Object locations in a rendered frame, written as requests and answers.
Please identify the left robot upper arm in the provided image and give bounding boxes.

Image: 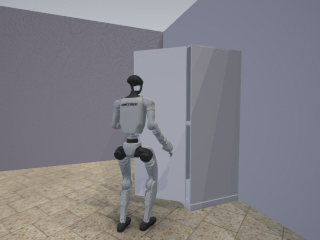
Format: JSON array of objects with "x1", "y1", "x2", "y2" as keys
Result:
[{"x1": 111, "y1": 99, "x2": 122, "y2": 130}]

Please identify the robot right foot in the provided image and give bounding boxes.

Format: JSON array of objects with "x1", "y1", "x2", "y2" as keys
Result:
[{"x1": 139, "y1": 216, "x2": 157, "y2": 231}]

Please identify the robot right forearm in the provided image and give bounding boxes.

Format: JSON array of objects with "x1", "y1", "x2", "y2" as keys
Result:
[{"x1": 152, "y1": 121, "x2": 168, "y2": 146}]

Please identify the fridge door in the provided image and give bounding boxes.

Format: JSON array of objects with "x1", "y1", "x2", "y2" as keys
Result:
[{"x1": 134, "y1": 46, "x2": 187, "y2": 202}]

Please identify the robot right hand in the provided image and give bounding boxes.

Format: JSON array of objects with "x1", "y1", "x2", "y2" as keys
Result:
[{"x1": 162, "y1": 141, "x2": 173, "y2": 157}]

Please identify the right robot upper arm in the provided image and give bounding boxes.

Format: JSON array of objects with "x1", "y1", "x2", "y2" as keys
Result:
[{"x1": 143, "y1": 97, "x2": 156, "y2": 130}]

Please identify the robot right shin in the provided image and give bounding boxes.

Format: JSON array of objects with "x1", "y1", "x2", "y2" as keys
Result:
[{"x1": 143, "y1": 180, "x2": 158, "y2": 223}]

